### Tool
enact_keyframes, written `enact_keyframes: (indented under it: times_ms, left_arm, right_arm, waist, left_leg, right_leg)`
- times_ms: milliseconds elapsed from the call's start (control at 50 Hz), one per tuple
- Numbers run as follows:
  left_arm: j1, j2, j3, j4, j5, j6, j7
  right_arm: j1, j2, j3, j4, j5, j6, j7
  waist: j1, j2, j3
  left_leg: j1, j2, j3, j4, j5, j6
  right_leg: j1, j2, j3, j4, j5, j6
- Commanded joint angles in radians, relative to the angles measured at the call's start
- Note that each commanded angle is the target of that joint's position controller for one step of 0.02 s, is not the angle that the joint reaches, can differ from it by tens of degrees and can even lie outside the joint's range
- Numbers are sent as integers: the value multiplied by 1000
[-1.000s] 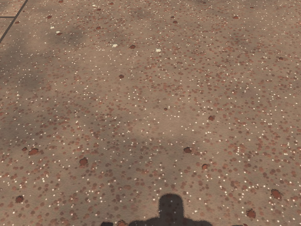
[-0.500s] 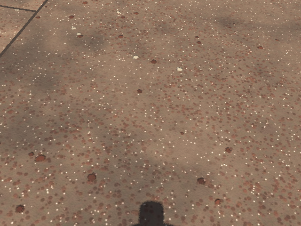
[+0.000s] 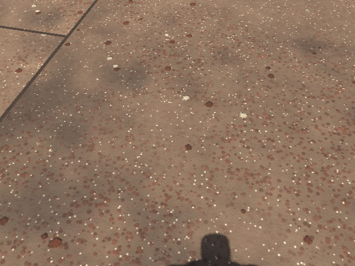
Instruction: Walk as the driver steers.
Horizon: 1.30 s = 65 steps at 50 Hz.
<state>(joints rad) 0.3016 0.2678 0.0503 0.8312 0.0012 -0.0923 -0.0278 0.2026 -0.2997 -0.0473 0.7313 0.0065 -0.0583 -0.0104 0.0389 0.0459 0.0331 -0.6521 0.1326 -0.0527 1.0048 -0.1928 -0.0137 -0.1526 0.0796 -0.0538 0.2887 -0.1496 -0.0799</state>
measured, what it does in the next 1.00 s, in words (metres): walks ahead, turning right: left foot, then right foot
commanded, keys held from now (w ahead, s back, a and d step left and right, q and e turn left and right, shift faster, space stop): w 0.04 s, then w+e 0.96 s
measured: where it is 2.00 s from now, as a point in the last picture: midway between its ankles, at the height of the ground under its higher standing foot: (278, 155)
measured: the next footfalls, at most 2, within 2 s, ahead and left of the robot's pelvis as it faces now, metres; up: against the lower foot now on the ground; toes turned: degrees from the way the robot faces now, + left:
left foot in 0.24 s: +0.32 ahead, +0.16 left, +0.00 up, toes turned -4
right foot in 0.76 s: +0.54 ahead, -0.15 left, +0.00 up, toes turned -24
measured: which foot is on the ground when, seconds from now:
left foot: up 0.00-0.22, down 0.24-0.78, up 0.80-1.00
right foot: down 0.00-0.24, up 0.26-0.74, down 0.76-1.00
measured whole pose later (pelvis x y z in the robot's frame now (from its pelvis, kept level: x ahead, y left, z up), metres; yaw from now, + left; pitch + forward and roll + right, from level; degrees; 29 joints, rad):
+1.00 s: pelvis +0.52 -0.08 +0.00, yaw -30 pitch +1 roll +1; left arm 0.31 0.27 0.07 0.73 -0.01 -0.05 -0.02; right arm 0.11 -0.31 -0.06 0.71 -0.01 -0.10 -0.01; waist 0.04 0.03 0.06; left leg -0.62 0.11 -0.08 1.00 -0.23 -0.04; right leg -0.22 0.11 0.06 0.37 -0.16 -0.11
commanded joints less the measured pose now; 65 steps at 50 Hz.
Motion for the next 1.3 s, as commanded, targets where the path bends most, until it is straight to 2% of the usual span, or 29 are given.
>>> enact_keyframes:
  times_ms: [20,140,200,240,260,280,300,320,340,380,480,580,660,720,760,780,800,820,840,860,880,900,980,1060,1200,1240,1260,1280,1300]
  left_arm:
    - [-76,152,32,-68,-7,-20,12]
    - [51,196,43,-15,-31,14,23]
    - [46,208,49,-7,-29,32,31]
    - [39,157,30,-12,-15,36,30]
    - [52,73,0,-45,17,35,30]
    - [180,16,-14,-64,-25,16,26]
    - [122,142,14,-42,-51,13,28]
    - [34,179,28,-63,-54,13,28]
    - [-2,160,28,-67,-45,17,32]
    - [-4,129,34,-73,-35,35,27]
    - [-64,71,25,-116,-27,71,22]
    - [-205,48,11,-167,-22,60,-10]
    - [-289,64,14,-216,-23,63,-28]
    - [-221,111,40,-223,-21,72,-31]
    - [74,211,100,-144,-28,82,-13]
    - [145,317,126,-124,-35,90,10]
    - [99,353,117,-175,-28,67,-1]
    - [87,257,90,-177,-25,49,-11]
    - [56,218,78,-169,-23,35,-12]
    - [-12,190,68,-176,-24,30,-10]
    - [-65,156,58,-187,-19,28,-6]
    - [-90,144,52,-203,-8,28,0]
    - [-49,176,61,-187,-14,22,25]
    - [7,182,62,-164,-21,34,43]
    - [91,166,56,-109,-20,49,52]
    - [73,169,57,-105,-18,54,50]
    - [61,146,48,-110,-15,55,46]
    - [57,111,31,-130,-1,54,44]
    - [206,46,12,-130,-26,42,43]
  right_arm:
    - [-7,-43,-6,-55,-7,-12,2]
    - [-196,-46,-3,-115,8,-39,33]
    - [-147,-89,-20,-109,8,-51,40]
    - [78,-162,-58,-54,0,-57,27]
    - [245,-240,-76,-42,-15,-51,15]
    - [252,-278,-83,-25,-25,-41,24]
    - [213,-160,-56,-43,-17,-41,26]
    - [159,-112,-41,-47,-11,-42,23]
    - [100,-95,-34,-47,-15,-43,24]
    - [36,-64,-28,-38,-21,-50,21]
    - [27,-94,-47,0,-19,-64,9]
    - [52,-137,-62,25,-11,-46,-4]
    - [91,-166,-76,54,12,-23,-4]
    - [72,-207,-89,53,28,-1,-8]
    - [60,-187,-78,43,29,9,-11]
    - [104,-77,-45,9,-18,1,-10]
    - [129,-32,-19,-37,-15,-35,-2]
    - [3,-130,-40,-55,27,-63,9]
    - [-37,-134,-38,-71,40,-79,13]
    - [-32,-125,-38,-54,17,-85,3]
    - [-19,-136,-47,-44,-7,-81,-3]
    - [-3,-138,-50,-41,-13,-69,0]
    - [-48,-90,-39,-61,-25,-38,-1]
    - [-193,-53,-22,-100,-17,-43,9]
    - [-264,-86,-27,-124,-3,-73,47]
    - [-181,-106,-39,-106,-5,-79,43]
    - [-78,-135,-55,-80,-12,-84,37]
    - [79,-182,-66,-64,-26,-85,31]
    - [196,-257,-91,-17,-30,-74,37]
  waist:
    - [-29,-91,21]
    - [39,-84,41]
    - [-10,-116,9]
    - [-127,-93,-144]
    - [-176,63,-327]
    - [-99,356,-414]
    - [-136,183,-312]
    - [-137,112,-195]
    - [-109,44,-137]
    - [-62,71,-66]
    - [-44,21,-3]
    - [-90,0,36]
    - [-104,1,63]
    - [-37,38,-9]
    - [119,0,-163]
    - [85,-228,-220]
    - [22,-304,-386]
    - [83,-156,-322]
    - [62,-139,-196]
    - [12,-59,-128]
    - [-24,-70,-97]
    - [-48,-92,-89]
    - [-45,-79,-60]
    - [12,-117,-26]
    - [40,-151,-7]
    - [-9,-177,-25]
    - [-61,-160,-96]
    - [-129,-84,-247]
    - [-88,224,-374]
  left_leg:
    - [33,16,4,-181,187,-18]
    - [82,-51,8,-462,265,-13]
    - [177,-74,5,-518,156,16]
    - [531,-60,10,-535,137,75]
    - [817,152,-207,-501,135,132]
    - [1024,309,-649,-655,-116,269]
    - [951,274,-612,-702,-241,236]
    - [842,244,-443,-708,-201,199]
    - [730,204,-338,-730,-84,184]
    - [592,150,-180,-791,49,173]
    - [547,146,12,-866,227,202]
    - [584,129,168,-882,246,179]
    - [697,164,219,-835,311,155]
    - [748,164,263,-640,728,123]
    - [582,95,307,-225,736,63]
    - [228,-6,304,131,54,3]
    - [-43,-182,61,373,-443,-25]
    - [-156,-126,-46,404,-370,-5]
    - [-181,-86,-31,342,-275,20]
    - [-122,-41,-33,254,-197,22]
    - [-49,-15,-37,175,-146,16]
    - [8,-4,-41,147,-112,9]
    - [24,-29,-8,-29,7,-47]
    - [62,-83,-6,-326,238,-65]
    - [126,-111,-13,-514,224,-4]
    - [228,-131,21,-552,148,39]
    - [389,-127,27,-573,169,76]
    - [658,13,-119,-530,180,145]
    - [1006,218,-562,-601,-28,316]
  right_leg:
    - [-80,-244,148,-189,126,-163]
    - [46,-284,192,-103,103,-131]
    - [107,-316,251,-5,144,-99]
    - [21,-222,195,287,250,-43]
    - [-162,-129,127,623,-36,5]
    - [-491,-18,131,892,-455,46]
    - [-585,-80,204,996,-412,48]
    - [-616,-118,186,1002,-314,43]
    - [-580,-157,172,978,-235,52]
    - [-506,-203,175,902,-144,64]
    - [-548,-218,158,763,-31,95]
    - [-511,-199,80,482,167,81]
    - [-515,-181,35,376,108,37]
    - [-361,-96,-43,361,-37,-23]
    - [70,-13,-44,279,7,-93]
    - [356,-227,330,241,-5,-189]
    - [535,-407,897,51,-253,-366]
    - [502,-403,841,-28,-273,-307]
    - [380,-370,698,-26,-215,-270]
    - [235,-322,584,-16,-106,-230]
    - [128,-285,501,-23,4,-211]
    - [61,-263,465,-44,63,-208]
    - [-37,-219,360,-71,232,-211]
    - [-68,-164,316,-57,132,-154]
    - [76,-245,421,57,118,-125]
    - [107,-243,426,132,283,-105]
    - [92,-190,389,259,398,-80]
    - [-30,-135,332,513,285,-46]
    - [-401,30,222,868,-202,40]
